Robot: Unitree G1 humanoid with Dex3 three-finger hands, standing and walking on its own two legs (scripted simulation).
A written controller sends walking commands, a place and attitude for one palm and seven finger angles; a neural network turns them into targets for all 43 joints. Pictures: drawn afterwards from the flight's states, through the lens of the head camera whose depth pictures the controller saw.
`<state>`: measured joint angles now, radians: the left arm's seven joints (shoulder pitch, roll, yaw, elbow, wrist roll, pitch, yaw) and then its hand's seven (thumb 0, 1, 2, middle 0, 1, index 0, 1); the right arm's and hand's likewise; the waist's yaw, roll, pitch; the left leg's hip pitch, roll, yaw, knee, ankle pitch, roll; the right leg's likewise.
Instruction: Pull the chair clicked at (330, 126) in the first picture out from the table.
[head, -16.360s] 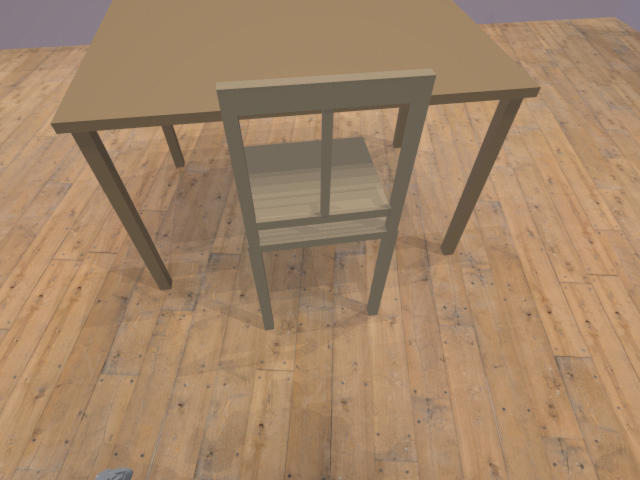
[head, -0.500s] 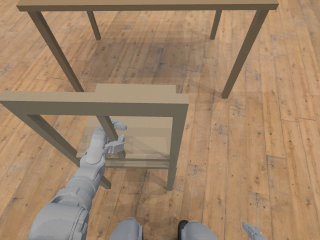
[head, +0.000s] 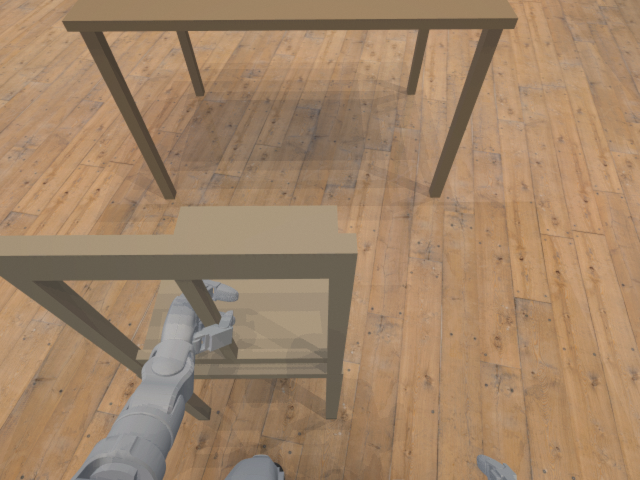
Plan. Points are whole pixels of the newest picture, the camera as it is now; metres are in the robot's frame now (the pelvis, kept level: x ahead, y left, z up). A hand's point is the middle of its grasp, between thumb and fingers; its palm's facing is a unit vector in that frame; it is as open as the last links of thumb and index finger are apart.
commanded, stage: stop walking, hand still on the chair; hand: left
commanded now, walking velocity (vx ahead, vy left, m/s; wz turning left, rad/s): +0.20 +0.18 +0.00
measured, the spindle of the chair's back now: (212, 320) +0.33 +0.18 -0.07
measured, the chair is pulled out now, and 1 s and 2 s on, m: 0.63 0.70 0.70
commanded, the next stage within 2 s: open the thumb and straighten the fingers in 0.64 s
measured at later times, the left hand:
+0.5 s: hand (214, 371) +0.25 +0.16 -0.06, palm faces -0.02 -0.98 -0.18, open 5.3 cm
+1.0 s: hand (213, 371) +0.25 +0.16 -0.06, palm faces -0.02 -0.99 -0.15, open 8.2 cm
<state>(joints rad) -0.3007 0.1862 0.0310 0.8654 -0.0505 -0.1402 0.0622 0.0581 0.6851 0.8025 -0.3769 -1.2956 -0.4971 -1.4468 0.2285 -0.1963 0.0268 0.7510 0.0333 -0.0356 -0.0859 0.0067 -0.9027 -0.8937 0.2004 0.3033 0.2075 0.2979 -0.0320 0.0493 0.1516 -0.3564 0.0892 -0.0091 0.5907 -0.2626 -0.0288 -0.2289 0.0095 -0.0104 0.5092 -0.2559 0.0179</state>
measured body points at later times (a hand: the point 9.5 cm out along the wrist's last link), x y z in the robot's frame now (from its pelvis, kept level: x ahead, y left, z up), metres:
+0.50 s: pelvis +0.00 +0.03 +0.00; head +0.02 +0.03 +0.45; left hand +0.25 +0.21 -0.05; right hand +0.14 -0.19 -0.11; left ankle +0.07 +0.14 -0.73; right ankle +0.01 -0.13 -0.73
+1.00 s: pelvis +0.01 +0.02 -0.02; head +0.04 +0.01 +0.43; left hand +0.25 +0.21 -0.05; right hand +0.16 -0.24 -0.11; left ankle +0.07 +0.14 -0.73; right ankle +0.01 -0.13 -0.73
